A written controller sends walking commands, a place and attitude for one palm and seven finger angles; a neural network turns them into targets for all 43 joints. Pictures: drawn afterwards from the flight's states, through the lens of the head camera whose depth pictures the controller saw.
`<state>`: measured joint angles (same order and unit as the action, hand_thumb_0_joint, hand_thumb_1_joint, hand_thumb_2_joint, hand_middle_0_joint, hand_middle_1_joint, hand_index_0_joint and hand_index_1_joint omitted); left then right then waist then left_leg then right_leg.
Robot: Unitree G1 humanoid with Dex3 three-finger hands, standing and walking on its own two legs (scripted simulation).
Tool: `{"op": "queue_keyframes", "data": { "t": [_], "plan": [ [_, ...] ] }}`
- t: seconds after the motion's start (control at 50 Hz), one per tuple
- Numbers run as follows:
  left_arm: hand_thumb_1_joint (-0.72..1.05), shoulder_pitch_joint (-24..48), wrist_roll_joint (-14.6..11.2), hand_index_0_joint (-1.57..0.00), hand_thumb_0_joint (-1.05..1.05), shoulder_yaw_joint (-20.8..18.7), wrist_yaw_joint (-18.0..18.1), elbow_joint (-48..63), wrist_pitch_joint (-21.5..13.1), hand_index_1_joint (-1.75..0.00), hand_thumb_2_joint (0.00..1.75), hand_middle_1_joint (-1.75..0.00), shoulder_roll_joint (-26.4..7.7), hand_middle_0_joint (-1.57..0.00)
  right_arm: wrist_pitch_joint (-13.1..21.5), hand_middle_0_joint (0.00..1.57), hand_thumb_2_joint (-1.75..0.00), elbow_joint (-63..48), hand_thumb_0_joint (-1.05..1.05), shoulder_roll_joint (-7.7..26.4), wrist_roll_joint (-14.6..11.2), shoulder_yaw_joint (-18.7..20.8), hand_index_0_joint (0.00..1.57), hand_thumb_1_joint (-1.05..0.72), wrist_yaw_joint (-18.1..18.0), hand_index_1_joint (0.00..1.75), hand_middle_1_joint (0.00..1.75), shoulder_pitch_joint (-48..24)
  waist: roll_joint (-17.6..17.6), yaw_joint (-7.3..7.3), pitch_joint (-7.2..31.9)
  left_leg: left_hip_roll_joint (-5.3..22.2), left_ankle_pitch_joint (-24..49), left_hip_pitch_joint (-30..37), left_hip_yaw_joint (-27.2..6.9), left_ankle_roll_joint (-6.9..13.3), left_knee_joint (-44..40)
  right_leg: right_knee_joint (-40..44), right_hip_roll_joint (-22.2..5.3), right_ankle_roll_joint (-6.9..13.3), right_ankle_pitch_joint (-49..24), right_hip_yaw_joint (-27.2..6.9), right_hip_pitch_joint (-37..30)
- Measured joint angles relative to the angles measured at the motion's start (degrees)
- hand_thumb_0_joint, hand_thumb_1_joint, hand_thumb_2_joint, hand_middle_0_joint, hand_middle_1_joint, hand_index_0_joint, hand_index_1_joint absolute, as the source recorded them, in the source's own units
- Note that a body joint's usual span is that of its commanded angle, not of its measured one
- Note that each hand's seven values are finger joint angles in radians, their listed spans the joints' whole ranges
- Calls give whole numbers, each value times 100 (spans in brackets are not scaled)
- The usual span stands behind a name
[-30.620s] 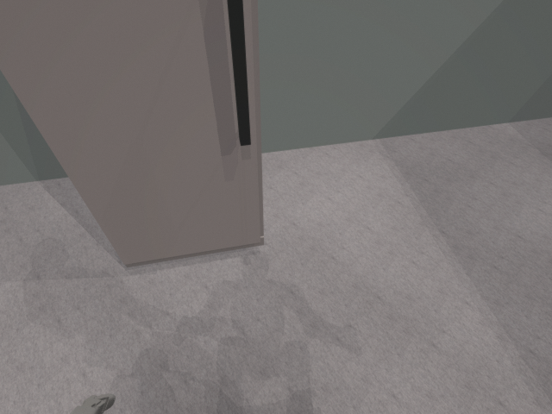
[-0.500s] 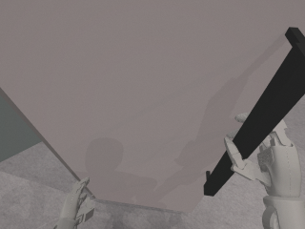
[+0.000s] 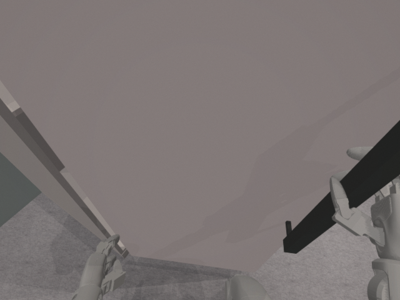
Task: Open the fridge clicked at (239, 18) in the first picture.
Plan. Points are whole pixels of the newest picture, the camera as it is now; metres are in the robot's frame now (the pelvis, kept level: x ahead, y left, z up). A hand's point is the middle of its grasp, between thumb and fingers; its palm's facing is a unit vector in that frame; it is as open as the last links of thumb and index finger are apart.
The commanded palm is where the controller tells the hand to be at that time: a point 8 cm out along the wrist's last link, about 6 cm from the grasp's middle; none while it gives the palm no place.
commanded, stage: stop walking and hold the door back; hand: right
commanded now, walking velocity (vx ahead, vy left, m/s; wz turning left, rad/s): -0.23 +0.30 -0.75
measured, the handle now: (335, 189) +0.28 -0.19 +0.13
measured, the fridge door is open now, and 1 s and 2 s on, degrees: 64 64 65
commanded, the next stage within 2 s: loosen the grip on the handle in 1.38 s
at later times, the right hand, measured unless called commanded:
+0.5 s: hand (343, 224) +0.21 -0.16 +0.17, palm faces +0.35 +0.92 -0.18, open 6.7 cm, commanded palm +0.19 -0.22 +0.16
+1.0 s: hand (339, 199) +0.24 -0.17 +0.17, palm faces +0.33 +0.93 -0.19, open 6.6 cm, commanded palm +0.20 -0.22 +0.16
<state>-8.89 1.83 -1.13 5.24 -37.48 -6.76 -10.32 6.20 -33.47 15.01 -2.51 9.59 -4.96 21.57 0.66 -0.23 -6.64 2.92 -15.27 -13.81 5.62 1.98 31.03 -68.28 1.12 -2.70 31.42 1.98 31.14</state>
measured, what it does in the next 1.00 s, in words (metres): walks backwards: right foot, then left foot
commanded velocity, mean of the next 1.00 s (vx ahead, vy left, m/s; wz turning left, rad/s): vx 0.14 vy -0.03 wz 0.00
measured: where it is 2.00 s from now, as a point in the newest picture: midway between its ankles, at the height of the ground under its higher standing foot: outside the picture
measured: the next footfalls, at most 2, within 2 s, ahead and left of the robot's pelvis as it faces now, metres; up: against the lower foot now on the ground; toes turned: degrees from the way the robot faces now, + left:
right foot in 0.18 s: -0.06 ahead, -0.07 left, +0.00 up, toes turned -9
left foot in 0.42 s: -0.02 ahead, +0.19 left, +0.00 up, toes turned -11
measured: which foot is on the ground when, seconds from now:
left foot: down 0.00-0.22, up 0.24-0.40, down 0.42-0.66, up 0.68-0.90, down 0.92-1.00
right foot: up 0.00-0.16, down 0.18-1.00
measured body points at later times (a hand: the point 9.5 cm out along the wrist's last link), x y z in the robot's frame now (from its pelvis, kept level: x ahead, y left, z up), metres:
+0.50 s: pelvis -0.12 +0.06 -0.01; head -0.11 +0.07 +0.44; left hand +0.11 +0.22 -0.11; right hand +0.18 -0.21 +0.18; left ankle -0.06 +0.20 -0.74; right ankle -0.10 -0.04 -0.71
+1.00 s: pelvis -0.11 +0.06 -0.01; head -0.08 +0.06 +0.44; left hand +0.04 +0.27 -0.13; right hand +0.22 -0.22 +0.18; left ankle -0.07 +0.16 -0.74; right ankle -0.10 -0.06 -0.73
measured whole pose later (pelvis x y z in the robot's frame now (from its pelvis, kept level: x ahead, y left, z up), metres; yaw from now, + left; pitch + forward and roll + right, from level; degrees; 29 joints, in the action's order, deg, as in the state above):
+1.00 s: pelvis -0.11 +0.06 -0.01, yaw -7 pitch -1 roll +1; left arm -13.3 -1.5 2.0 4.3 -38.8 -1.8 -11.5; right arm 8.1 8.3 17.9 -3.5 11.2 -4.8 -18.2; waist -2.3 2.9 -5.2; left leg -0.3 -14.5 -15.6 4.7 1.4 31.9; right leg -37.1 -4.4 -0.6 19.6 4.8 17.6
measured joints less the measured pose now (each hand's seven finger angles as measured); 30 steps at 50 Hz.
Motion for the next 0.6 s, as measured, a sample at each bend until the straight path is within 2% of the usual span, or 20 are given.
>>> {"op": "queue_keyframes", "data": {
  "t": [0.04, 0.08, 0.16, 0.2, 0.22, 0.26, 0.32, 0.38, 0.42, 0.48, 0.54, 0.56, 0.6],
  "plan": [
    [90, -128, 12, -20, 1, -16, 70, 140, 3, -30, 90, -30, -26, -21, 18, 46, -79, -79, -8, 34, 4, -47, 19, -54, 37, 136, 140, 68, 133, 41, 44, 56, 68, 15, 218, 66, -91, 566, 8, 32, 163, 355, -392],
    [91, -256, 32, -20, 1, -8, 119, 234, -11, -30, 90, -30, -82, -21, 112, 46, -78, -50, -8, 53, -5, -152, 21, -52, 97, 136, 140, 30, 207, 24, 195, 55, 102, -93, 422, 118, -104, 1347, 1, 89, 131, 533, -806],
    [91, -331, -29, -20, 1, 35, 112, 275, 79, -30, 90, -30, -244, -20, 252, 46, -79, 395, -8, -12, 83, -587, 27, -50, 74, 137, 140, -583, 232, -115, 477, 5, 159, -353, 752, 185, 1, 3118, 46, 255, -459, 425, -1750],
    [91, -211, -74, -20, 1, 65, 82, 274, 184, -30, 90, -30, -261, -20, 312, 46, -80, 797, -8, -1, 82, -753, 29, -49, 22, 137, 141, -1062, 289, -168, 469, 50, 172, -437, 810, 185, 154, 3843, 98, 506, -1267, 363, -2099],
    [91, -135, -109, -20, 1, 91, 64, 278, 251, -30, 90, -30, -244, -20, 344, 46, -80, 1071, -8, 12, 67, -817, 30, -48, -16, 138, 141, -1308, 332, -219, 412, 65, 224, -421, 694, 60, 193, 3877, 138, 605, -1425, 386, -2147],
    [91, -56, -150, -20, 1, 158, 39, 290, 326, -30, 90, -30, -221, -20, 401, 46, -81, 1737, -8, 21, 54, -926, 32, -47, -82, 138, 141, -1775, 225, -176, 427, -49, -362, -478, 211, -211, 626, 3841, 139, 683, -1468, 272, -2124],
    [91, -9, -232, -20, 1, 251, -17, 263, 417, -30, 90, -30, -112, -20, 305, 46, -82, 2714, -10, 46, 90, -1048, 32, -46, -103, 139, 141, -2515, -74, -82, 498, -215, -683, -491, -258, -355, 1219, 3834, 38, 659, -1593, -50, -1993],
    [91, -9, -269, -20, 1, 388, -73, 221, 505, -30, 90, -30, 11, -20, 122, 46, -82, 3486, -8, -44, 78, -1065, 32, -48, -110, 139, 141, -3215, -271, -174, 544, -222, -748, -141, -332, -365, 750, 3667, -106, 607, -1611, -170, -1749],
    [90, -15, -270, -20, 1, 476, -86, 201, 567, -30, 90, -30, 118, -21, 23, 46, -83, 3883, -7, -43, 35, -997, 31, -50, -83, 140, 141, -3652, -233, -221, 611, -161, -958, 171, -429, -252, 155, 3322, -118, 558, -1356, -135, -1419],
    [90, 109, -227, -21, 1, 482, -84, 41, 628, -30, 90, -30, 121, -21, 20, 46, -84, 4347, -6, -107, 11, -784, 30, -54, -38, 140, 141, -4177, -329, -199, 449, -193, -27, -35, -437, -250, 134, 2209, -84, 416, -719, -229, -878],
    [90, 61, -215, -21, 1, 418, -34, -223, 603, -30, 90, -30, 31, -21, 142, 46, -85, 4799, -6, -141, 14, -691, 30, -55, 10, 140, 140, -4514, -255, -176, 333, -88, 40, -87, -528, -312, 124, 1316, 31, 342, -673, -225, -584],
    [90, 10, -210, -21, 1, 399, -8, -292, 601, -30, 90, -30, -15, -21, 192, 46, -85, 4961, -6, -145, 27, -675, 30, -55, 32, 140, 140, -4626, -209, -154, 316, -38, 58, -87, -556, -332, 79, 1383, 18, 337, -717, -166, -598],
    [90, -114, -205, -21, 1, 354, 39, -384, 589, -30, 90, -30, -122, -21, 255, 46, -85, 5215, -7, -139, 61, -640, 31, -55, 69, 140, 140, -4816, -110, -83, 288, 65, 107, -90, -612, -380, 17, 2056, -44, 351, -792, -3, -838]
  ]
}}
